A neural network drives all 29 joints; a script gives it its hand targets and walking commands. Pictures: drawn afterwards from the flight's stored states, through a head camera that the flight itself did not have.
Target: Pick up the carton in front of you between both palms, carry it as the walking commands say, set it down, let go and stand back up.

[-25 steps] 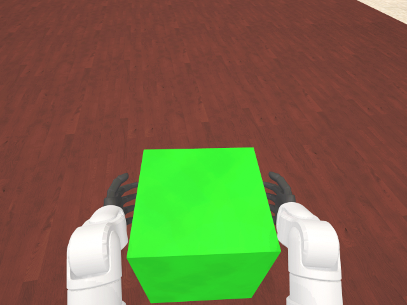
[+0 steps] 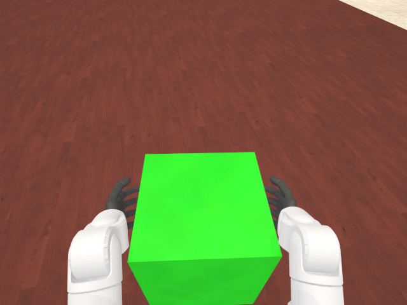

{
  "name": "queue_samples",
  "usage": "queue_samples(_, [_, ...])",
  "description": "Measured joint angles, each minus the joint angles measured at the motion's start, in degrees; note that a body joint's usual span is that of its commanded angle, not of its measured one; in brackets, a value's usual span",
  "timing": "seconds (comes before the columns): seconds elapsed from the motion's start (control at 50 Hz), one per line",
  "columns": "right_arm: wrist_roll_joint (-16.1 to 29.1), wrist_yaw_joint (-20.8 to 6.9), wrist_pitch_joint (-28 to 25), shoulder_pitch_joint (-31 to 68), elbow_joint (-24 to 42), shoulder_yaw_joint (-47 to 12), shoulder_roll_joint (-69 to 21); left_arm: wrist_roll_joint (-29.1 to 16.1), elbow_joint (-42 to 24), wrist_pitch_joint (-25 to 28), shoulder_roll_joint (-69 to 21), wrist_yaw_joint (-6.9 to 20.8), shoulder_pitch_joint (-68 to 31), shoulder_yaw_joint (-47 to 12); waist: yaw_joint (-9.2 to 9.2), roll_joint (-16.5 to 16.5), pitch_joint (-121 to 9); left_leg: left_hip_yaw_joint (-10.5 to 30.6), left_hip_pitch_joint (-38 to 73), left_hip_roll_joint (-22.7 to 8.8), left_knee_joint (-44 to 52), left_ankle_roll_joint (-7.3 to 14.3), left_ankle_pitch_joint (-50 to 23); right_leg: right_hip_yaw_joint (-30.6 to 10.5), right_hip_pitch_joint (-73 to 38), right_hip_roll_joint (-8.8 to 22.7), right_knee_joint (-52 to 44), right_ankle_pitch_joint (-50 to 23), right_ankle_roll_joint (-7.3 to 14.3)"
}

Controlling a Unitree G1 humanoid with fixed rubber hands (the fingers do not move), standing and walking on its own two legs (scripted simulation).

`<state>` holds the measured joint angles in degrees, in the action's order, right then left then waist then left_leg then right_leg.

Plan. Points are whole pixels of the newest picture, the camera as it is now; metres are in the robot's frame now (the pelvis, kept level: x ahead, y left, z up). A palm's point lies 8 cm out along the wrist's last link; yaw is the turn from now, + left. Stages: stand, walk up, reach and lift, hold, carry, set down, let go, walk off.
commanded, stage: carry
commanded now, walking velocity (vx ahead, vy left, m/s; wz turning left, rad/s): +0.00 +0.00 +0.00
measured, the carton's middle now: (201, 232) +0.27 +0.00 +0.02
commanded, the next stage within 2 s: hold in 0.94 s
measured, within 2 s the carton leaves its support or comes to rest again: neither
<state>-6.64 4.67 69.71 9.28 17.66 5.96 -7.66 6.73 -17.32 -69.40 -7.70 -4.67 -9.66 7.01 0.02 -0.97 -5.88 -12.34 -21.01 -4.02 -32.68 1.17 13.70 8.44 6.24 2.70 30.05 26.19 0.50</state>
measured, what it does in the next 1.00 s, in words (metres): shifts its weight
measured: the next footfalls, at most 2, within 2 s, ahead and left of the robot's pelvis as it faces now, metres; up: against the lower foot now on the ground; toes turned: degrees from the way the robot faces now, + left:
none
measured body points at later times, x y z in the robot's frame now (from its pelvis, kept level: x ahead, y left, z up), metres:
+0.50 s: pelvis -0.04 +0.00 +0.00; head -0.07 +0.00 +0.45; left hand +0.24 +0.15 +0.05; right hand +0.24 -0.15 +0.05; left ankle +0.04 +0.11 -0.73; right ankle -0.11 -0.09 -0.73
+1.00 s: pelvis -0.05 -0.01 +0.01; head -0.06 +0.00 +0.46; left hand +0.25 +0.14 +0.04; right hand +0.25 -0.16 +0.04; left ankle +0.03 +0.12 -0.73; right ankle -0.11 -0.09 -0.73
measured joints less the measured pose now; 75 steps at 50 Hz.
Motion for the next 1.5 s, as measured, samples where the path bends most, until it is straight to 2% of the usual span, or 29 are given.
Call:
queue_samples(0.14, [-0.4,-0.3,-1.9,-0.3,-3.7,0.2,0.0,0.5,3.7,2.0,0.1,0.3,0.3,0.1,0.02,0.1,-0.2,0.1,0.2,-0.4,0.8,0.1,-1.5,0.0,0.3,-0.5,0.1,-1.0,0.4])
queue_samples(0.34, [-2.0,-1.6,-8.5,-0.8,-9.8,0.7,0.1,2.1,10.1,8.7,0.1,1.3,0.7,-0.1,-0.19,0.4,0.4,0.3,0.1,-0.8,2.5,0.2,-3.9,0.2,1.1,-1.1,0.0,-2.6,0.8])
queue_samples(0.54, [-4.9,-3.2,-17.9,0.6,-19.4,1.7,-0.1,5.0,19.2,17.8,-0.1,2.8,-0.6,1.3,-0.06,0.5,0.7,0.4,-0.6,-1.2,3.3,0.3,-5.5,0.4,2.3,-1.5,0.3,-3.5,1.2])
queue_samples(0.7, [-7.9,-4.6,-27.4,4.8,-30.0,5.7,-0.8,8.1,29.5,27.0,-0.9,4.1,-4.8,5.1,0.04,0.6,1.7,0.4,-1.0,-1.3,3.9,0.3,-6.5,0.3,3.1,-1.7,0.7,-4.0,1.4])
queue_samples(0.78, [-8.2,-4.7,-30.3,6.0,-31.4,6.8,-1.1,8.3,30.9,29.9,-1.1,4.2,-5.9,6.2,-0.01,0.5,2.4,0.4,-1.2,-1.4,4.0,0.3,-6.7,0.3,3.6,-1.7,1.0,-4.0,1.4])
queue_samples(0.96, [-6.9,-4.5,-28.7,4.4,-27.0,5.2,-0.8,6.9,26.1,28.0,-0.8,3.6,-4.3,4.3,0.09,0.1,3.7,0.9,-0.4,-0.9,4.2,0.4,-7.4,0.2,3.0,-1.5,1.4,-3.7,1.5])
queue_samples(1.04, [-7.1,-4.7,-30.9,4.1,-28.9,3.2,-0.7,6.6,23.5,28.4,-0.2,3.2,-1.5,4.0,1.71,-1.1,8.6,9.6,6.5,2.2,9.3,-1.2,-8.9,-3.7,-2.2,-2.6,-3.4,-6.8,1.7])
queue_samples(1.1, [-6.8,-4.7,-31.8,3.6,-29.2,3.3,-0.6,6.3,23.8,29.0,-0.2,2.7,-1.0,3.4,0.65,-0.6,10.2,13.8,9.3,2.5,11.0,-2.3,-8.5,-5.9,-4.1,-3.8,-5.8,-8.6,1.7])
queue_samples(1.14, [-6.4,-4.7,-32.1,2.9,-28.7,4.0,-0.4,6.5,24.6,29.3,-0.3,2.7,-1.6,2.8,-0.39,-0.8,10.7,13.4,10.3,2.4,11.5,-3.0,-8.3,-6.7,-4.8,-3.9,-6.3,-9.1,1.4])
queue_samples(1.2, [-5.9,-4.6,-32.1,2.6,-28.4,5.0,-0.4,7.1,26.1,29.6,-0.5,2.8,-2.8,2.5,-0.92,-1.2,10.9,12.2,11.5,2.3,12.2,-2.6,-8.7,-8.1,-5.2,-3.8,-6.2,-9.4,1.0])
queue_samples(1.5, [-7.4,-5.5,-32.7,6.2,-33.4,6.9,-1.2,8.7,27.6,28.8,-0.8,3.3,-4.4,5.0,0.19,-2.4,11.1,9.1,12.2,3.6,11.6,-0.4,-8.8,-11.1,-5.0,-2.2,-5.5,-10.3,-0.9])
